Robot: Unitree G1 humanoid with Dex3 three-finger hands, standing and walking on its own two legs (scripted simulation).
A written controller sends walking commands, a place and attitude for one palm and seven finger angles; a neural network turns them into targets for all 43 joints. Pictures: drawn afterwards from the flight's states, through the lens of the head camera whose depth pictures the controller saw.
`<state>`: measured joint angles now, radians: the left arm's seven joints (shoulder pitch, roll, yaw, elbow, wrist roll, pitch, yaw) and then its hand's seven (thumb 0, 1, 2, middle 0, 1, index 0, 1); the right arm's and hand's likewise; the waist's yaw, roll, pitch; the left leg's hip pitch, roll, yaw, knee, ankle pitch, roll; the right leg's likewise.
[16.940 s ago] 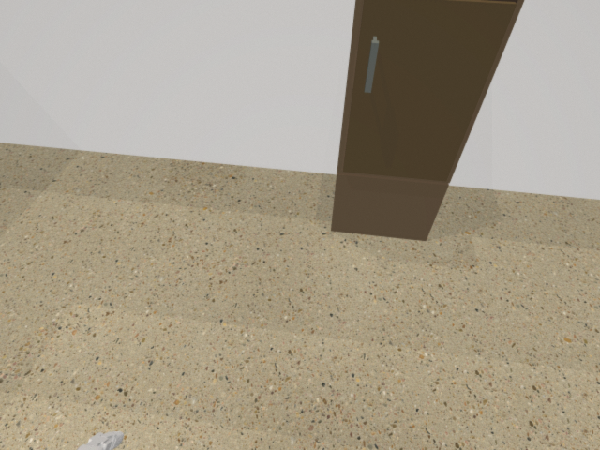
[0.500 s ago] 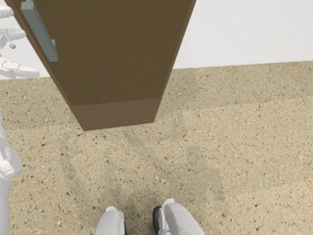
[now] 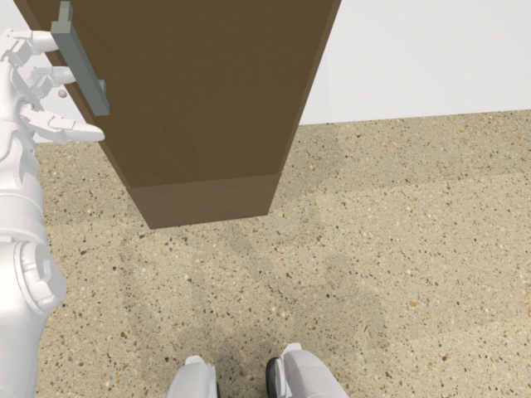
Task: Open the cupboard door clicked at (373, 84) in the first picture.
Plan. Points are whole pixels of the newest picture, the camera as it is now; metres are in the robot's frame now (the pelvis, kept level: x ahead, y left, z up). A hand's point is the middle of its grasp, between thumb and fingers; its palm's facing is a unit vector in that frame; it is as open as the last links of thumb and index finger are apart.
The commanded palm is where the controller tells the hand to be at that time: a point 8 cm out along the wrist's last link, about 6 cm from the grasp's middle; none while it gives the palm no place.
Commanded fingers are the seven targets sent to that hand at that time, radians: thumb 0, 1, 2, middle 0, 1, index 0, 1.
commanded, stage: slide the fingers in behind the handle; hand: left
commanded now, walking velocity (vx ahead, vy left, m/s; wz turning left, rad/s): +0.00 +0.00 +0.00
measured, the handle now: (85, 64) +0.57 +0.21 +0.09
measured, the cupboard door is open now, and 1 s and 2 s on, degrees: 0 0 1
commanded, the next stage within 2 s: close the thumb around the handle in 1.08 s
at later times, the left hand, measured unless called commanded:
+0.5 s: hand (101, 93) +0.52 +0.19 +0.08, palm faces +0.07 -1.00 -0.03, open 14.0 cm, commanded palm +0.50 +0.22 +0.08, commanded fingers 0.00 -0.50 0.30 -0.30 -1.20 -0.30 -1.20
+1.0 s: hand (107, 93) +0.52 +0.18 +0.08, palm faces +0.11 -0.99 -0.03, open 14.1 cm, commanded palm +0.50 +0.20 +0.08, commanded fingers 0.00 -0.50 0.30 -0.30 -1.20 -0.30 -1.20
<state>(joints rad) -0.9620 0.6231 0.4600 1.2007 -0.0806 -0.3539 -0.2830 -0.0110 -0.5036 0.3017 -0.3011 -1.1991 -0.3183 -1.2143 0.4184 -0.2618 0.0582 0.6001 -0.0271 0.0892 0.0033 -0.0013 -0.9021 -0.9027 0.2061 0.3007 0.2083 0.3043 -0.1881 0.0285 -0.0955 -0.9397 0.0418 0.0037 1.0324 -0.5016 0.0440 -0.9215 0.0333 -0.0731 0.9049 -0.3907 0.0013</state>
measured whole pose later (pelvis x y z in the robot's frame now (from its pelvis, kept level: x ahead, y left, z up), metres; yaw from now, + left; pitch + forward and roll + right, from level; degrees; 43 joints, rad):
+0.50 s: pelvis -0.01 -0.01 +0.00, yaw +0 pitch +23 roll -4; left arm -0.98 0.55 0.42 1.21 -0.05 -0.37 -0.19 -0.01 -0.50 0.30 -0.30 -1.20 -0.30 -1.20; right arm 0.42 -0.27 0.05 0.61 -0.03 0.07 0.01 0.00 -0.90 -0.90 0.20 0.30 0.21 0.30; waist -0.19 0.04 -0.09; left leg -0.93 0.04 0.01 1.02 -0.49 0.03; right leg -0.93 0.03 -0.07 0.92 -0.39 -0.01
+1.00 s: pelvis +0.00 -0.02 +0.00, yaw +1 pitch +23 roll -3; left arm -0.97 0.50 0.36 1.20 -0.08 -0.39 -0.13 -0.01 -0.50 0.30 -0.30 -1.20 -0.27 -1.21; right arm 0.43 -0.27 0.03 0.64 -0.04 0.05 0.02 0.00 -0.90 -0.90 0.20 0.30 0.21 0.30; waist -0.17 0.04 -0.11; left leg -0.93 0.03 -0.01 1.01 -0.49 0.02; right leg -0.92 0.03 -0.08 0.92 -0.40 -0.02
